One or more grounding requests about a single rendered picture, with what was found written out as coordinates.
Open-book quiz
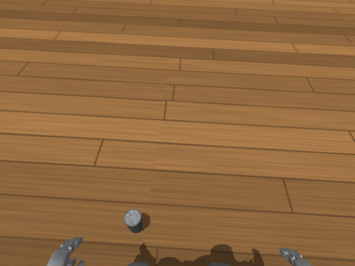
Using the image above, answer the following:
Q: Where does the cup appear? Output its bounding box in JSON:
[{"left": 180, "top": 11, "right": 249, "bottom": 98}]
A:
[{"left": 124, "top": 209, "right": 143, "bottom": 233}]

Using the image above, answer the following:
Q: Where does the left robot hand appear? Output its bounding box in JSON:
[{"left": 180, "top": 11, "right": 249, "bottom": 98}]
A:
[{"left": 46, "top": 237, "right": 85, "bottom": 266}]

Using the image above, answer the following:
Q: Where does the right robot hand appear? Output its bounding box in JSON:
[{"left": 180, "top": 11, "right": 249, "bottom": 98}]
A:
[{"left": 280, "top": 247, "right": 311, "bottom": 266}]

